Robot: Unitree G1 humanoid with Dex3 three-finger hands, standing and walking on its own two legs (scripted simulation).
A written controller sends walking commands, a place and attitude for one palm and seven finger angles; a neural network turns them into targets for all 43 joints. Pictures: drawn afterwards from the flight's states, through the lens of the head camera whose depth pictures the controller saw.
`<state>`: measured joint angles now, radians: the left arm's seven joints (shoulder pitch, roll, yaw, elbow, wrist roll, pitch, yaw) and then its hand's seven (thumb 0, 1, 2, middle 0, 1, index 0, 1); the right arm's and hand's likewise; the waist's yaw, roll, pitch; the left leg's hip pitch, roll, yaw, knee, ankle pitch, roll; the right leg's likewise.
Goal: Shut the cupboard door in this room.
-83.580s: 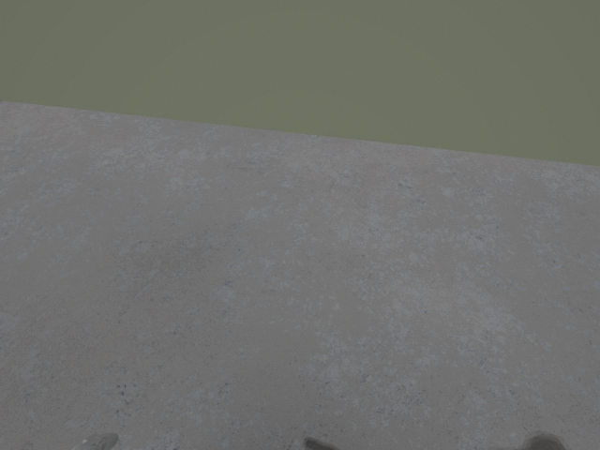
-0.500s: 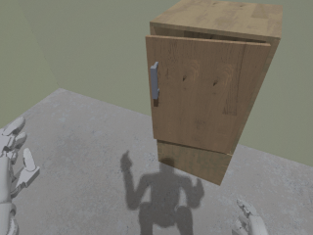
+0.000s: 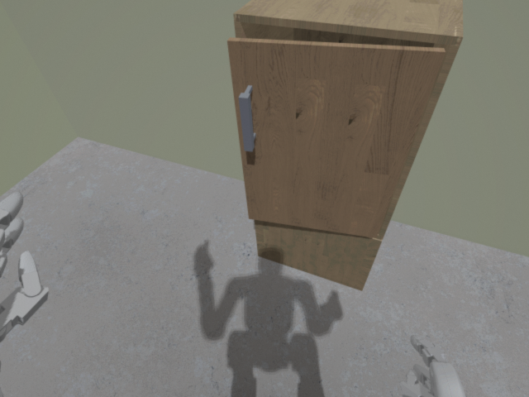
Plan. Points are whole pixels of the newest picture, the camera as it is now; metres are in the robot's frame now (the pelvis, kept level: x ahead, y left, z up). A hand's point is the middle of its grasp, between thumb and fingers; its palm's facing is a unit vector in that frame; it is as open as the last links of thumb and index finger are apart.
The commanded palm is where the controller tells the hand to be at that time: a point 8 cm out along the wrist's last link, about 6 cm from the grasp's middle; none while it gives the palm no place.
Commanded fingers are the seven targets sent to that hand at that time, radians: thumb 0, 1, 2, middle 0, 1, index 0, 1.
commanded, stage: step back with the hand held close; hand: left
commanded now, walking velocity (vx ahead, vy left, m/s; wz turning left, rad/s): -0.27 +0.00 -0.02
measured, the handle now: (249, 119) +0.70 +0.09 +0.04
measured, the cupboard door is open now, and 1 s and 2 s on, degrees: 10 10 10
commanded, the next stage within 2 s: stop stepping back and stand still in 1.20 s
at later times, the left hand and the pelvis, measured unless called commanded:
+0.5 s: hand out of the picture +0.13 +0.27 +0.16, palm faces +0.47 -0.75 -0.46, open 7.5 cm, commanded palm +0.07 +0.30 +0.18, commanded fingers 0.00 0.90 0.90 -0.20 -0.30 -0.20 -0.30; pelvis -0.07 +0.00 -0.02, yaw +1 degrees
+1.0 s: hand out of the picture +0.06 +0.28 +0.16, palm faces +0.46 -0.77 -0.44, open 7.5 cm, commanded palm -0.01 +0.32 +0.18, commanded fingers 0.00 0.90 0.90 -0.20 -0.30 -0.20 -0.30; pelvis -0.13 +0.01 -0.02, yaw +3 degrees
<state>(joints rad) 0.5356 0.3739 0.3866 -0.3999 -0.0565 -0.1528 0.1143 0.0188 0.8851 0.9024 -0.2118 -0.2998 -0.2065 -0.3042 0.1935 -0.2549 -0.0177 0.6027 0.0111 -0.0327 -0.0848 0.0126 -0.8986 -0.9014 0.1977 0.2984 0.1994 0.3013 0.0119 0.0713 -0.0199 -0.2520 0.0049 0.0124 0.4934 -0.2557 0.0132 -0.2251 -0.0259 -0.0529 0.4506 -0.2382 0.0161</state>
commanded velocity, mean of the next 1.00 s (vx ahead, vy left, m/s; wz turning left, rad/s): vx -0.33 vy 0.00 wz -0.04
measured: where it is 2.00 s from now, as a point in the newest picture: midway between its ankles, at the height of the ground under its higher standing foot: outside the picture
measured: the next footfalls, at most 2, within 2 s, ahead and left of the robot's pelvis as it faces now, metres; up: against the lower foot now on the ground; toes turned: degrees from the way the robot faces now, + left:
right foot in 1.30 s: -0.27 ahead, -0.06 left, +0.00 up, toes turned -2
left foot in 1.96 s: -0.18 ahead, +0.17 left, +0.00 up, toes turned +0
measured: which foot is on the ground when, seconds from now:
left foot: down 0.00-1.00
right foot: down 0.00-1.00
